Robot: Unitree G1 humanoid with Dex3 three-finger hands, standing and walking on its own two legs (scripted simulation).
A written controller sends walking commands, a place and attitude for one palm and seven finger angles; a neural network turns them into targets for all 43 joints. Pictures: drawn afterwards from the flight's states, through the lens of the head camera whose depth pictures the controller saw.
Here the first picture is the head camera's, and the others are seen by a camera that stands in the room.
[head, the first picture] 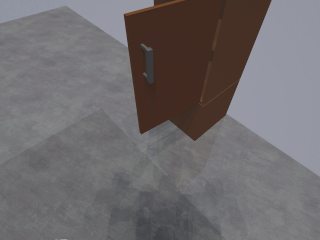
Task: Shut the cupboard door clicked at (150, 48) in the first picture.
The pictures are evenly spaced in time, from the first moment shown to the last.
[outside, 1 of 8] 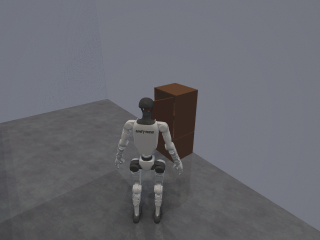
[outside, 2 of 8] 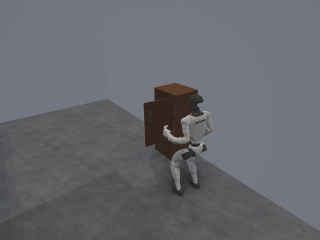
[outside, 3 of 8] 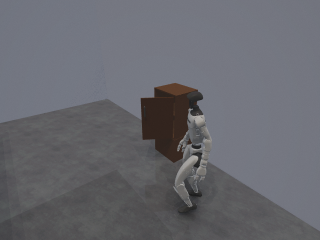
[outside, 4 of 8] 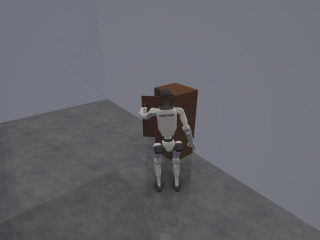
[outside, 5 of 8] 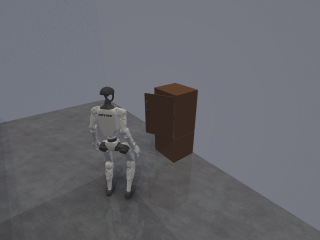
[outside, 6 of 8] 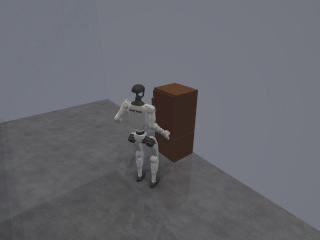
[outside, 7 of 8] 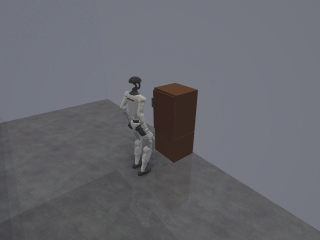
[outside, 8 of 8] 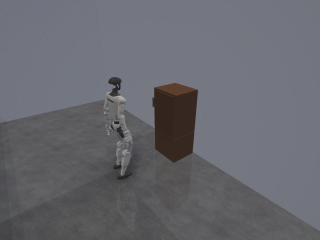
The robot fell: no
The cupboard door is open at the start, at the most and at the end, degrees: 83 83 0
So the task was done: yes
